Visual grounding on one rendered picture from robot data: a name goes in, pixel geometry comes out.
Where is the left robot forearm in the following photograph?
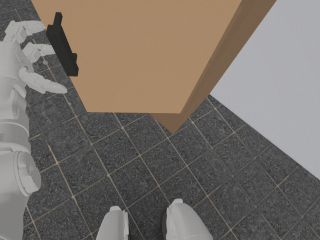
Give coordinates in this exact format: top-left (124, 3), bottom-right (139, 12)
top-left (0, 77), bottom-right (31, 155)

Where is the right robot shin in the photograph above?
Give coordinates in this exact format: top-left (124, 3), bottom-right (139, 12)
top-left (166, 198), bottom-right (183, 240)

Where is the left robot hand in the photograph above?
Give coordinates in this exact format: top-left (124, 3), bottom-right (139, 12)
top-left (0, 20), bottom-right (68, 94)

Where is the handle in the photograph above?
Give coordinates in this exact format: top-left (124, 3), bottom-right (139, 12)
top-left (46, 12), bottom-right (79, 77)

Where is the left robot upper arm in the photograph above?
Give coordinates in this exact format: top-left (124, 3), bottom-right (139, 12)
top-left (0, 151), bottom-right (41, 240)

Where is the cupboard door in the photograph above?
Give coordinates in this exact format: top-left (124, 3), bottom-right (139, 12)
top-left (31, 0), bottom-right (242, 114)

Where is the right robot thigh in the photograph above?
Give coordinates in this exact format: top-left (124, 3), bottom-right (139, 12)
top-left (166, 203), bottom-right (213, 240)

